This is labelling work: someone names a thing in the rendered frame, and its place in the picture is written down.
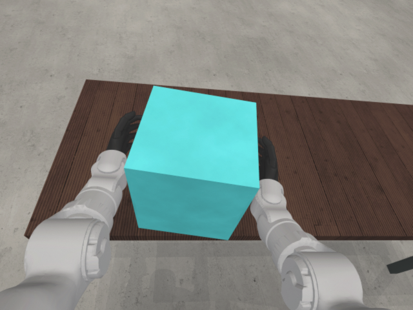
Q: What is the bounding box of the left robot hand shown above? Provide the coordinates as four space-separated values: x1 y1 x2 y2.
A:
106 111 143 155

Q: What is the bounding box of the right robot hand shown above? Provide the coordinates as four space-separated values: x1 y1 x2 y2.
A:
257 136 278 181

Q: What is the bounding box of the table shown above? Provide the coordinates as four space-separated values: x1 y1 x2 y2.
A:
24 79 413 274

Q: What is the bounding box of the robot left forearm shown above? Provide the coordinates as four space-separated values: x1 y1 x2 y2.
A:
24 150 127 273

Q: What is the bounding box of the left robot upper arm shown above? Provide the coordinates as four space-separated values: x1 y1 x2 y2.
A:
0 218 111 310

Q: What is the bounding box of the right robot upper arm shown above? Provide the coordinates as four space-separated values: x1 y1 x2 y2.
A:
281 251 390 310

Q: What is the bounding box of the robot right forearm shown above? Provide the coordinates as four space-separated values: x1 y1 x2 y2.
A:
250 179 363 297

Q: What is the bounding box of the carton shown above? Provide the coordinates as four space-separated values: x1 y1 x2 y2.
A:
124 86 259 240

